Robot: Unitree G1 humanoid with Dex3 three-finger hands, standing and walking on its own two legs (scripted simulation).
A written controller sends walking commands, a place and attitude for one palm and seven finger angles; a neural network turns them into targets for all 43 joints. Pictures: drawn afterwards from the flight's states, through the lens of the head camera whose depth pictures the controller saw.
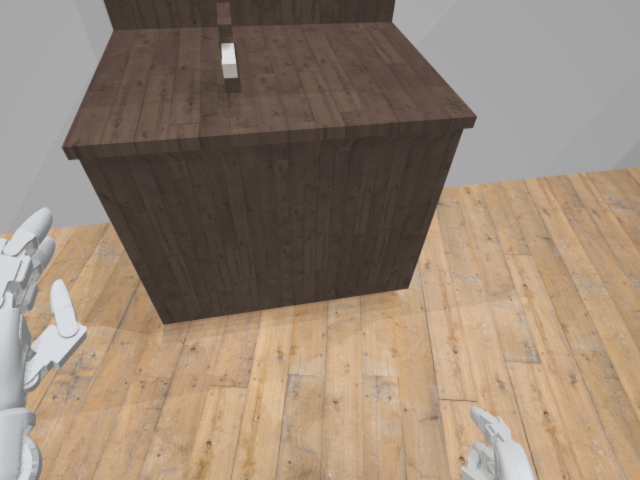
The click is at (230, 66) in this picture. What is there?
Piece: tap's lever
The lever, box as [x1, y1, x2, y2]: [222, 59, 237, 77]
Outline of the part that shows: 222,59 224,77 237,77 235,59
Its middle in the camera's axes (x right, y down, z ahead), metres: -0.18 -0.34 +0.77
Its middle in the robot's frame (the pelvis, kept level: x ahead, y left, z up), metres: +0.81 +0.24 +0.13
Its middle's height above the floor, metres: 0.91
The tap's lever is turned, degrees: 0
